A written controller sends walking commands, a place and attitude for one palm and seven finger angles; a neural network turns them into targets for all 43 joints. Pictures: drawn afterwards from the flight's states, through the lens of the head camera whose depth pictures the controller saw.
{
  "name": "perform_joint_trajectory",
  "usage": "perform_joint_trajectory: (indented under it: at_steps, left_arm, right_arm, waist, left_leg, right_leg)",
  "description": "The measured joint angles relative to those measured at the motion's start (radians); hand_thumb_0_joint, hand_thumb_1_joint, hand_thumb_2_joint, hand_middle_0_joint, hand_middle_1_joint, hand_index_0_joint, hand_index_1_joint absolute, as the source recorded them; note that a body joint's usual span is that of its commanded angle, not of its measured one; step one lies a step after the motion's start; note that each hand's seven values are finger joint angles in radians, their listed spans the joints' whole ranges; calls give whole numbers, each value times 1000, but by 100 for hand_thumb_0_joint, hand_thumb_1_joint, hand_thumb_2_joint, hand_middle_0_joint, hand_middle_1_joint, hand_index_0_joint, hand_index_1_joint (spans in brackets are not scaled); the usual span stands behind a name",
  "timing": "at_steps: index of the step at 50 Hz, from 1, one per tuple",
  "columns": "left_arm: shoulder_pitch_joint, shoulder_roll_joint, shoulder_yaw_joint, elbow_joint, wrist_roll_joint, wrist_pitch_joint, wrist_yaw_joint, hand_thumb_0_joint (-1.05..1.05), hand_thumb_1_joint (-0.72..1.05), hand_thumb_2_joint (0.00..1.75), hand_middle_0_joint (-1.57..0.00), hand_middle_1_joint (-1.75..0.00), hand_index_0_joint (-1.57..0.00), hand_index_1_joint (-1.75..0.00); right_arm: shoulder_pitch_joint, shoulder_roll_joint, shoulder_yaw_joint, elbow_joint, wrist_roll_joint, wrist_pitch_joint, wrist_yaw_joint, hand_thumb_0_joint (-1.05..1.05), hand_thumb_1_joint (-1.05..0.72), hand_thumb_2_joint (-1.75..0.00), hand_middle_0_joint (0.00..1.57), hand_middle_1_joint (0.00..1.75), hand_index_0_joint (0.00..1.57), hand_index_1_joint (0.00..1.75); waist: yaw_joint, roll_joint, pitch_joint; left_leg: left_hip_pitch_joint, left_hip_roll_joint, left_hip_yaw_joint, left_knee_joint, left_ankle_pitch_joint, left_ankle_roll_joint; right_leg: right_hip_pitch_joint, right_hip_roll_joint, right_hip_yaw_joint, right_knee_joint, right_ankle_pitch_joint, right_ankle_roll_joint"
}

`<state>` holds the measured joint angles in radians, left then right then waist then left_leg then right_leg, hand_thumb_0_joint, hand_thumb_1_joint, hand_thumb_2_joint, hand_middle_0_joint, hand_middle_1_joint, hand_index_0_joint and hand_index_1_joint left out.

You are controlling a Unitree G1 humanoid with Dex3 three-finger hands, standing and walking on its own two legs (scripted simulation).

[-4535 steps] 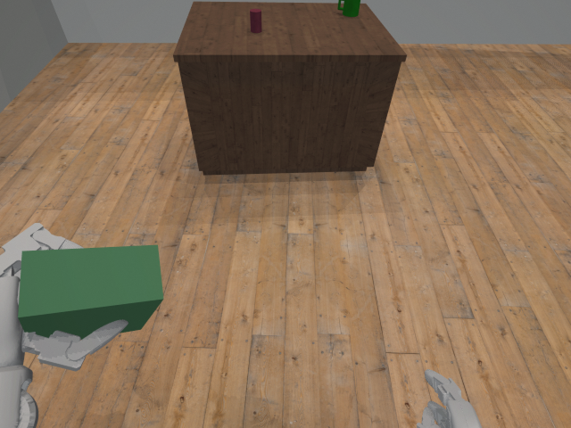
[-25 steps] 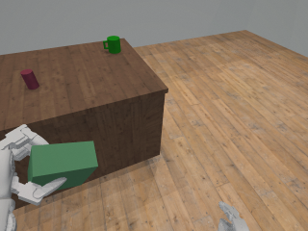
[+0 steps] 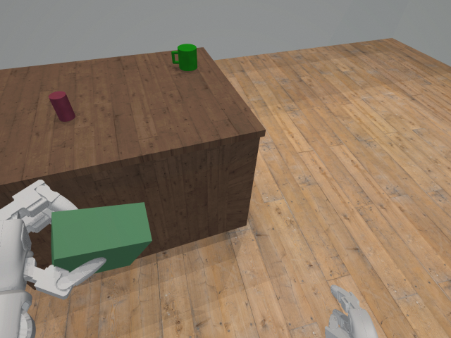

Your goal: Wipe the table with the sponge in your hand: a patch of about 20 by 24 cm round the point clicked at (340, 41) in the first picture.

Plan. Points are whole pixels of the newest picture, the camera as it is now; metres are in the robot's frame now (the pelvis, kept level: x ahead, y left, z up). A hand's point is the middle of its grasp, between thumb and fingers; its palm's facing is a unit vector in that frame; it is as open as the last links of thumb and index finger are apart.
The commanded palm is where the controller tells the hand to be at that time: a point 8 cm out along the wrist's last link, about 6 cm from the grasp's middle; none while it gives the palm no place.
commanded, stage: stop stepping back and stand still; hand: left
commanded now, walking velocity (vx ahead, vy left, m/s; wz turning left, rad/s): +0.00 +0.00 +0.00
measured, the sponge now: (110, 241) +0.23 +0.19 +0.11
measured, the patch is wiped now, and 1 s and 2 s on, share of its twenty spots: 1.00 1.00 1.00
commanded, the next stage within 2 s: stand and wait in 0.26 s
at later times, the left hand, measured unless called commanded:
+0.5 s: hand (53, 234) +0.21 +0.25 +0.16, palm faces +0.38 -0.86 -0.34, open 9.6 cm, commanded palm +0.16 +0.29 +0.18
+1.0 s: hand (41, 242) +0.20 +0.26 +0.15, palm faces +0.39 -0.85 -0.35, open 9.6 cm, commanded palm +0.15 +0.30 +0.18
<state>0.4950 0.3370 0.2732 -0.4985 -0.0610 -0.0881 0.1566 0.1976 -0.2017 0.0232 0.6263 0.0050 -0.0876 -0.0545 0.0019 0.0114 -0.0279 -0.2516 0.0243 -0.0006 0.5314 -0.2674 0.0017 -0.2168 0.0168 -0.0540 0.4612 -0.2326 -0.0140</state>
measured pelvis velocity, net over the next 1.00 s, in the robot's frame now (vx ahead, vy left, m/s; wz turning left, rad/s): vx -0.01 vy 0.02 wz -0.01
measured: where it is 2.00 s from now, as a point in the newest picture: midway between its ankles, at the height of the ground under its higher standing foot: outside the picture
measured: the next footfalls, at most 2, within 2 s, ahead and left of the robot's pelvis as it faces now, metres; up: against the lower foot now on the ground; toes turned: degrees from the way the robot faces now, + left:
none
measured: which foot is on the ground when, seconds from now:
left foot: down 0.00-1.00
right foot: down 0.00-1.00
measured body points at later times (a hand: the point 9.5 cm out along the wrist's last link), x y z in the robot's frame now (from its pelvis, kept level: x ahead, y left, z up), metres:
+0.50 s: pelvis +0.00 +0.01 +0.00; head -0.02 +0.01 +0.45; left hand +0.18 +0.29 +0.18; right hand +0.18 -0.23 -0.07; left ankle +0.01 +0.12 -0.74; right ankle +0.01 -0.11 -0.74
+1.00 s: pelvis -0.01 +0.02 +0.01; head -0.02 +0.02 +0.45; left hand +0.17 +0.30 +0.17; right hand +0.16 -0.22 -0.07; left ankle +0.01 +0.12 -0.74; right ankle +0.01 -0.11 -0.74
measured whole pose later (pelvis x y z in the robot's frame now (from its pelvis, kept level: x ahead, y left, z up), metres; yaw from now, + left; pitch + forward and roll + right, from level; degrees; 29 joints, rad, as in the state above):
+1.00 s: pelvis -0.01 +0.02 +0.01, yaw +0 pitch -1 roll -1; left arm 0.49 0.34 0.29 -0.43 -0.06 -0.09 0.16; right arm 0.20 -0.22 0.02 0.61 0.00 -0.05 -0.07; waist 0.00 0.03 -0.04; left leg -0.23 0.00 0.01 0.46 -0.22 0.03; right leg -0.19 0.00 -0.04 0.38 -0.17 0.01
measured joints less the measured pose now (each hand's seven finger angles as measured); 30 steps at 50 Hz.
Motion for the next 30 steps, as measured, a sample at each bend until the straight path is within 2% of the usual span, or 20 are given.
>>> perform_joint_trajectory:
  at_steps: [6,12,19,30]
  left_arm:
    - [-14,23,23,14,-9,-2,-1,-1,-53,106,-80,-144,-83,-143]
    - [-25,9,21,59,-13,17,-4,-1,-53,106,-80,-144,-83,-143]
    - [-17,3,-2,40,-11,24,-5,-1,-53,106,-80,-144,-83,-144]
    - [-8,12,15,61,-8,6,4,-1,-53,106,-80,-144,-83,-144]
  right_arm:
    - [-33,-1,-1,-26,4,21,-4,1,-90,-89,20,30,20,30]
    - [-37,-9,0,-41,8,39,-7,1,-90,-89,20,30,20,30]
    - [-19,-18,-2,-41,5,50,-10,1,-90,-89,20,30,20,30]
    - [10,-25,-7,-28,4,59,-13,1,-90,-89,20,30,20,30]
  waist:
    - [9,10,8]
    - [11,15,2]
    - [5,3,3]
    - [-1,14,-8]
  left_leg:
    - [26,-7,10,-35,8,5]
    - [40,-12,16,-54,13,8]
    - [45,-12,13,-59,20,10]
    - [30,-15,14,-68,40,16]
  right_leg:
    - [18,-7,10,-23,5,8]
    - [29,-11,16,-37,9,12]
    - [38,-12,13,-50,18,13]
    - [30,-13,14,-74,48,18]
